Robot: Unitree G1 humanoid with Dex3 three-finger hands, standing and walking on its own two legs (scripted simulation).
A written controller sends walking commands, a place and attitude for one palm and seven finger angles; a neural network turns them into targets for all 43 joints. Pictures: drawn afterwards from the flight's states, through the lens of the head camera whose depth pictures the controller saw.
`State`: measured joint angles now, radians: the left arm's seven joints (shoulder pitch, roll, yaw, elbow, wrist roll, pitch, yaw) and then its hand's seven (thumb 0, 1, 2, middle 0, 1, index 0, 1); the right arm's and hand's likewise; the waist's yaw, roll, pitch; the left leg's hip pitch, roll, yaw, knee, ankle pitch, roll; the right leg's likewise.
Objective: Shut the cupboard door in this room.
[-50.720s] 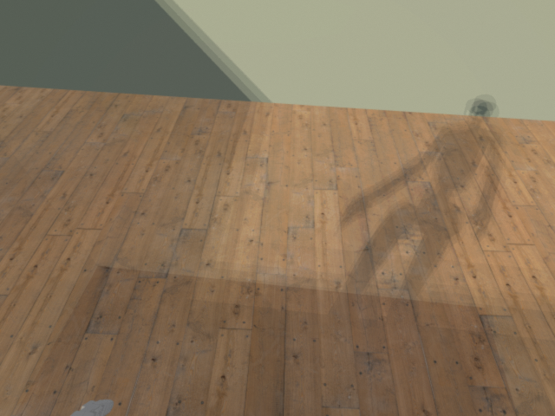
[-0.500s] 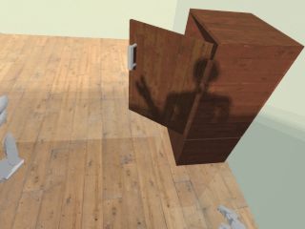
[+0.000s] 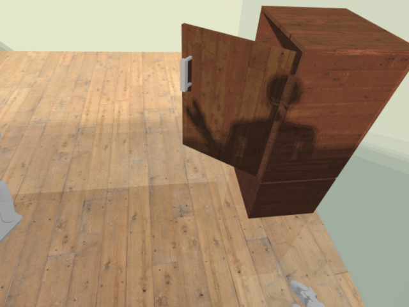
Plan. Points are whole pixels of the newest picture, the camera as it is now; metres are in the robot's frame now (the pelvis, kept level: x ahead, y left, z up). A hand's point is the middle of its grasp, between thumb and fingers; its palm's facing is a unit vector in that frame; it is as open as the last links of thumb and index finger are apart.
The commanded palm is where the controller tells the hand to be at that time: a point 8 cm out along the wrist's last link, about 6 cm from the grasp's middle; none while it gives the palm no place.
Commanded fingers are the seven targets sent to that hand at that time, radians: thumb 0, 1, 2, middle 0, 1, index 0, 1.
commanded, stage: let the arm hang, fingers relaxed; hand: left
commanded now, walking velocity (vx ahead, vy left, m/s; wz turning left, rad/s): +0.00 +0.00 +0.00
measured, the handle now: (186, 73) +0.95 +0.10 +0.01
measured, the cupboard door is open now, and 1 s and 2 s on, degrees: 53 53 53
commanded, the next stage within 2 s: look to check the result in 1.10 s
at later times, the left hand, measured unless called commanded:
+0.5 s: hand out of the picture -0.01 +0.19 -0.17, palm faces +0.07 -0.98 -0.21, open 7.1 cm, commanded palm none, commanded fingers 0.00 0.90 0.90 -0.20 -0.30 -0.20 -0.30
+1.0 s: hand out of the picture -0.01 +0.15 -0.17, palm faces +0.06 -0.99 -0.12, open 7.4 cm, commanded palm none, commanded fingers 0.00 0.90 0.90 -0.20 -0.30 -0.20 -0.30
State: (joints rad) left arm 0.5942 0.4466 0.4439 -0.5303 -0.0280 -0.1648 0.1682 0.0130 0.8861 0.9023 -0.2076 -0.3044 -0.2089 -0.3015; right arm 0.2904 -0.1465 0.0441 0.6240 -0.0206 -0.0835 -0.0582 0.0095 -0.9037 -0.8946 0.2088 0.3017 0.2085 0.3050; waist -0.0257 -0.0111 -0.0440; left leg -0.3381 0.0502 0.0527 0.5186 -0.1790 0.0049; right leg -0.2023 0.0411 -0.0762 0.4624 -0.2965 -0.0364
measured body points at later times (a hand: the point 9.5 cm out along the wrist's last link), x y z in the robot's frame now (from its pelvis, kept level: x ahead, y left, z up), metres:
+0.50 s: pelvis +0.01 +0.00 +0.00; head +0.02 +0.01 +0.45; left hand -0.01 +0.24 -0.16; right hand +0.01 -0.23 -0.15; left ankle +0.06 +0.11 -0.74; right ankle +0.00 -0.09 -0.74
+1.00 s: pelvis +0.02 +0.01 +0.01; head +0.01 +0.01 +0.46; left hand -0.01 +0.20 -0.16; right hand +0.00 -0.19 -0.16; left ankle +0.06 +0.11 -0.74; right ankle +0.00 -0.09 -0.74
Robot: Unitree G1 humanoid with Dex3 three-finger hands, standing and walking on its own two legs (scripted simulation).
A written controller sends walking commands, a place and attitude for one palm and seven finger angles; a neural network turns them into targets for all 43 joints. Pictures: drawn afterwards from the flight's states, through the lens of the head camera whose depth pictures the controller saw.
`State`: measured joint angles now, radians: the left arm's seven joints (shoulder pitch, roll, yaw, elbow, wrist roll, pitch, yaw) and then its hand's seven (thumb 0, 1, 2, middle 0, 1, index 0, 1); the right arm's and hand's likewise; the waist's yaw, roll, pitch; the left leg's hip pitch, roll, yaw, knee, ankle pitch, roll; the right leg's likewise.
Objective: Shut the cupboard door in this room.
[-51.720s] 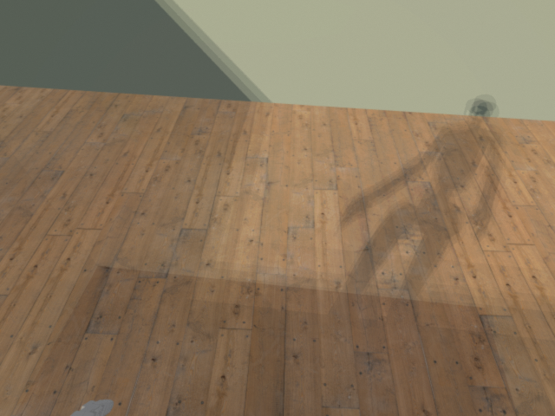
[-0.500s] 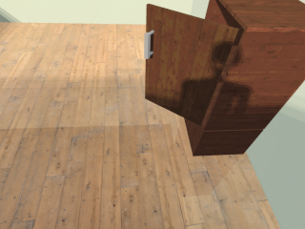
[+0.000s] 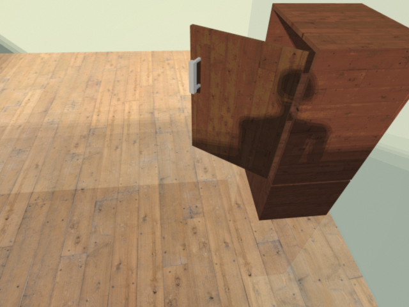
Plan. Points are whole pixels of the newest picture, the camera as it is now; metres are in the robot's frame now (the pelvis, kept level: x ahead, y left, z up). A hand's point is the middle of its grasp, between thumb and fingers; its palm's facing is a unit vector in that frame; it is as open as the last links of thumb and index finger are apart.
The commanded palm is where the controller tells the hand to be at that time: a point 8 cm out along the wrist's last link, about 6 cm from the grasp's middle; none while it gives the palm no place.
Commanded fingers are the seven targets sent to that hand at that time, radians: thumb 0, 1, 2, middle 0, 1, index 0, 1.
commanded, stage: let the arm hang, fingers relaxed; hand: left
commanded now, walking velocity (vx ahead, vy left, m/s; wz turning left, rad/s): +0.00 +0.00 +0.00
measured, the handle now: (195, 75) +0.93 +0.08 +0.00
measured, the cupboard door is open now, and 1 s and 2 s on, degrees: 53 53 53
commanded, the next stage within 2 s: look to check the result in 0.10 s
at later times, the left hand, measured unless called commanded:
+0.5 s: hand out of the picture -0.04 +0.17 -0.18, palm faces +0.04 -0.98 -0.19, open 7.4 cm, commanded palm none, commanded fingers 0.00 0.90 0.90 -0.20 -0.30 -0.20 -0.30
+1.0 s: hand out of the picture +0.00 +0.18 -0.18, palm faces +0.07 -0.98 -0.21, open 7.4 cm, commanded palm none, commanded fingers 0.00 0.90 0.90 -0.20 -0.30 -0.20 -0.30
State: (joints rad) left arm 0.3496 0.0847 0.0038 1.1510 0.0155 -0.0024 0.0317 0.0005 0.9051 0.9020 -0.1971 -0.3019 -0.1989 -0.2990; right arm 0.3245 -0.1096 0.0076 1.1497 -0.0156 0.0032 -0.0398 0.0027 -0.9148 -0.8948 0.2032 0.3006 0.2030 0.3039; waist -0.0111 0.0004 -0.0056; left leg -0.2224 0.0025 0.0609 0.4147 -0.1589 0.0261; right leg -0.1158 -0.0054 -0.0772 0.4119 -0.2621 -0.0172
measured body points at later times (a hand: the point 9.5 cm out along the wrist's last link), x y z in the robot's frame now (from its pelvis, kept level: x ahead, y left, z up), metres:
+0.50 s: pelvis +0.00 +0.00 +0.00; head +0.00 +0.00 +0.45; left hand -0.04 +0.22 -0.16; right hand -0.02 -0.21 -0.16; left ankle +0.04 +0.10 -0.74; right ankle -0.02 -0.11 -0.74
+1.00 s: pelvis +0.01 +0.00 +0.00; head +0.02 +0.00 +0.44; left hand +0.00 +0.23 -0.16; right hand +0.01 -0.22 -0.16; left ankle +0.04 +0.10 -0.74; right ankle -0.02 -0.11 -0.74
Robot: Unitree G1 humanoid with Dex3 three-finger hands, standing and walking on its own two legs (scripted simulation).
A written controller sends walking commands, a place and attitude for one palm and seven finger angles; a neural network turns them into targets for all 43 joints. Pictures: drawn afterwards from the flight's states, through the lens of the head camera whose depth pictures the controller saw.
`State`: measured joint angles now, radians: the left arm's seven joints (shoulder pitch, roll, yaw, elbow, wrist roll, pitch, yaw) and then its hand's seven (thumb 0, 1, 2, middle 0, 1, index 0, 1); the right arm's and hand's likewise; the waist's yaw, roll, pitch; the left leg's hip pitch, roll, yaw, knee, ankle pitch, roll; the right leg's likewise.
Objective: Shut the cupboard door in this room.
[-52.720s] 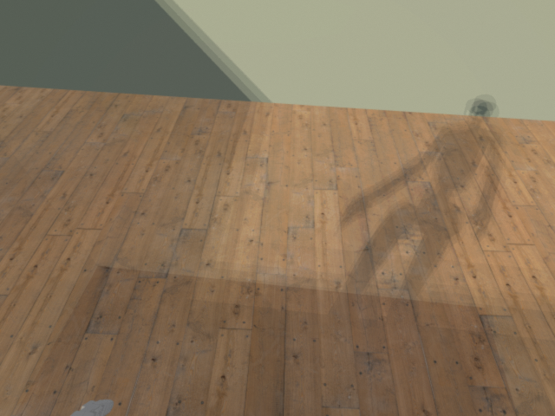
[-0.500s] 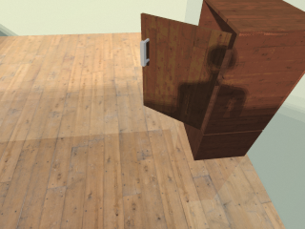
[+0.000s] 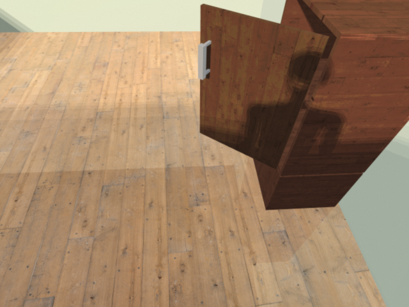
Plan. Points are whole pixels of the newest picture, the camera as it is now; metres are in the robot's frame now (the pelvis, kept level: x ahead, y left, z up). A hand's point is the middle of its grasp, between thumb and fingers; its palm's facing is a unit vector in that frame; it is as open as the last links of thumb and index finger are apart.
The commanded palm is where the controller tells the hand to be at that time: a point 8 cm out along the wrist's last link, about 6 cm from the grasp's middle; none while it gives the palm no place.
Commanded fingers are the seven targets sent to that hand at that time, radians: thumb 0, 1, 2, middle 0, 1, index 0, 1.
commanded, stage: walk to a spot facing it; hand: left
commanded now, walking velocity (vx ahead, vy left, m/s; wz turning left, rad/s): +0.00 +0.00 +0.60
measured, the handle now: (205, 60) +0.92 +0.03 +0.01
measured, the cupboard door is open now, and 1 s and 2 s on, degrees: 53 53 53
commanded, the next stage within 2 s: turn to face it in 1.84 s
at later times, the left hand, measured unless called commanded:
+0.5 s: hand out of the picture +0.05 +0.23 -0.15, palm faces +0.28 -0.92 -0.26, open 7.4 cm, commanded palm none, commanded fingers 0.00 0.90 0.90 -0.20 -0.30 -0.20 -0.30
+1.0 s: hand out of the picture -0.10 +0.16 -0.19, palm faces +0.62 -0.74 -0.27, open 7.4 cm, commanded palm none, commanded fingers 0.00 0.90 0.90 -0.20 -0.30 -0.20 -0.30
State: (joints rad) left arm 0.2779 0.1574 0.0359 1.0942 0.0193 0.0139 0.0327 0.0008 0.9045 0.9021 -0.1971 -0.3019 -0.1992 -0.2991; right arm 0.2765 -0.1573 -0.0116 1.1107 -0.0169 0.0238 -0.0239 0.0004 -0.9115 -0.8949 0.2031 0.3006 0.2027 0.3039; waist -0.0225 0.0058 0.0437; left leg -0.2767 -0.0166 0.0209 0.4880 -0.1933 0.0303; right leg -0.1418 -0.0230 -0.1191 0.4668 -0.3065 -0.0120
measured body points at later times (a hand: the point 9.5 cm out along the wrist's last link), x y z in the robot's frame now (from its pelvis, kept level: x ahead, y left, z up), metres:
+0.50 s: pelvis -0.01 -0.01 +0.00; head +0.04 +0.02 +0.45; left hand +0.04 +0.28 -0.13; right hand +0.12 -0.25 -0.14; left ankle +0.03 +0.10 -0.74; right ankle +0.01 -0.18 -0.69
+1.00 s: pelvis +0.02 -0.02 -0.02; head +0.07 +0.03 +0.42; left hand -0.13 +0.20 -0.17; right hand +0.26 -0.15 -0.16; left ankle -0.06 +0.08 -0.74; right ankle +0.03 -0.16 -0.70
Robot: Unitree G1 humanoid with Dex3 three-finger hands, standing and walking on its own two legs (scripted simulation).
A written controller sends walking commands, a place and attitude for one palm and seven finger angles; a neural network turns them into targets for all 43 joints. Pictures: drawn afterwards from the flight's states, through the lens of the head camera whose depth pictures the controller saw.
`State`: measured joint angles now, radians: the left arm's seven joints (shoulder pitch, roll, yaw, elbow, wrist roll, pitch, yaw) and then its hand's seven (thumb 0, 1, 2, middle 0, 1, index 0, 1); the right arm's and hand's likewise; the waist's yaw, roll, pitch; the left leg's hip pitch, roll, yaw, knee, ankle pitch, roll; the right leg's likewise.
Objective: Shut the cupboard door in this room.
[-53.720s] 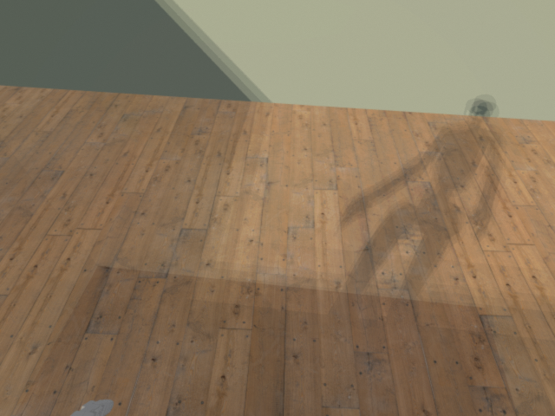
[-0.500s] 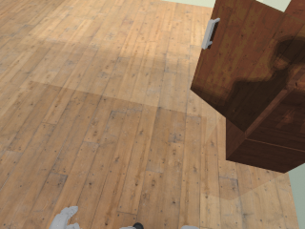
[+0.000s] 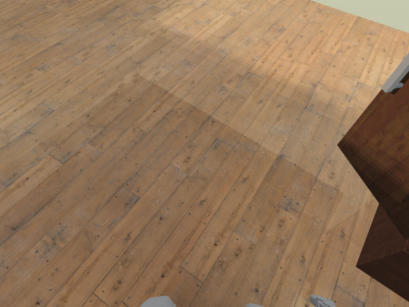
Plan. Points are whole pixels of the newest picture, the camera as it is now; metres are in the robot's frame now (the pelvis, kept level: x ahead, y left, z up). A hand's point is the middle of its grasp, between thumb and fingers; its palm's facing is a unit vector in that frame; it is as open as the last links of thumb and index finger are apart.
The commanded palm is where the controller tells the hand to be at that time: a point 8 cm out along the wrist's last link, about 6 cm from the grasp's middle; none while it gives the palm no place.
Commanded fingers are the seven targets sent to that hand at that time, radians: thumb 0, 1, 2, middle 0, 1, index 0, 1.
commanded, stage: walk to a spot facing it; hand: left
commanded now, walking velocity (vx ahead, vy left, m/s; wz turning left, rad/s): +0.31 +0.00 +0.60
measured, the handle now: (406, 71) +0.73 -0.53 +0.03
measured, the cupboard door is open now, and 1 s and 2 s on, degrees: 53 53 53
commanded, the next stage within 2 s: turn to face it in 0.84 s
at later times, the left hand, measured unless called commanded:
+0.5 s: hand out of the picture +0.11 +0.15 -0.14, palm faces +0.37 -0.91 -0.21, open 7.4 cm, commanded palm none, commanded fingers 0.00 0.90 0.90 -0.20 -0.30 -0.20 -0.30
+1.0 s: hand (88, 209) +0.32 +0.31 -0.12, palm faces +0.55 -0.80 -0.25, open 7.4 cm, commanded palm none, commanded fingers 0.00 0.90 0.90 -0.20 -0.30 -0.20 -0.30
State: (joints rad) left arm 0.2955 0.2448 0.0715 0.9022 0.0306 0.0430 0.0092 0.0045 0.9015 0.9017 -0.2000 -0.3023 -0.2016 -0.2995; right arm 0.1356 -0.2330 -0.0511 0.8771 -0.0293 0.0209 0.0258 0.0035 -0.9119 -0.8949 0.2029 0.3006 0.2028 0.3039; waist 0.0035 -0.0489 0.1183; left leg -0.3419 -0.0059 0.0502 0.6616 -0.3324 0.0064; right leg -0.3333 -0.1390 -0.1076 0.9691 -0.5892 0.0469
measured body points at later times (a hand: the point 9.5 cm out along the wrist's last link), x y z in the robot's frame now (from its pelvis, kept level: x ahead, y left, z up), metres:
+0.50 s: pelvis +0.15 -0.03 +0.03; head +0.19 -0.02 +0.47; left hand +0.09 +0.20 -0.12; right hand +0.31 -0.24 -0.12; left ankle +0.15 +0.12 -0.65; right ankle +0.11 -0.14 -0.72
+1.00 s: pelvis +0.31 +0.06 +0.02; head +0.35 +0.08 +0.47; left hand +0.29 +0.35 -0.10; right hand +0.48 -0.13 -0.13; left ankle +0.25 +0.14 -0.72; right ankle +0.47 -0.03 -0.68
